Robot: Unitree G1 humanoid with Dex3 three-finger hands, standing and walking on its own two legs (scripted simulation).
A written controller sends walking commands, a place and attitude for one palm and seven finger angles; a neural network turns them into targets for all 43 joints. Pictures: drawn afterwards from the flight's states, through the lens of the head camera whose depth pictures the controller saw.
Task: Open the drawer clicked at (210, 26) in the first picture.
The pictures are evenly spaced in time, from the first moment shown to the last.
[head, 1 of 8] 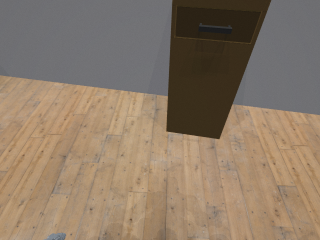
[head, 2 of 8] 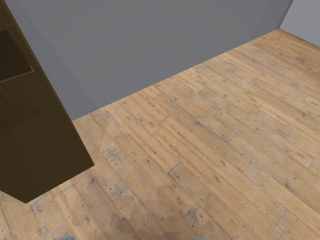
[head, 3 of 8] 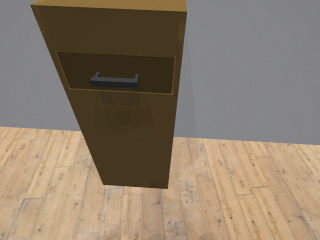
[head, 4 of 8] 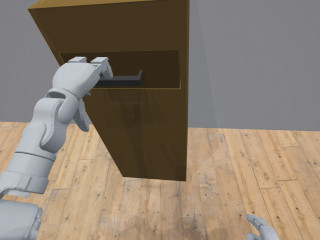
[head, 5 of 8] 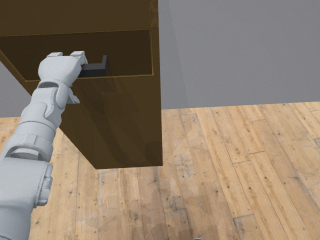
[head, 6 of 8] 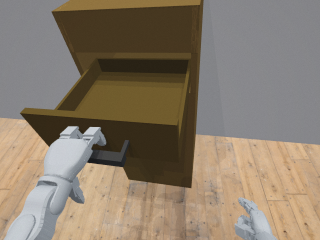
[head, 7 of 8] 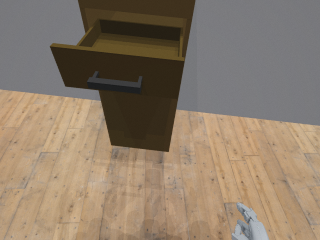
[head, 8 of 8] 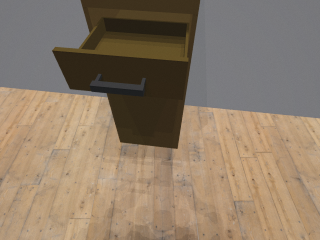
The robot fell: no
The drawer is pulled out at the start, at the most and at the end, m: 0.00 0.30 0.30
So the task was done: yes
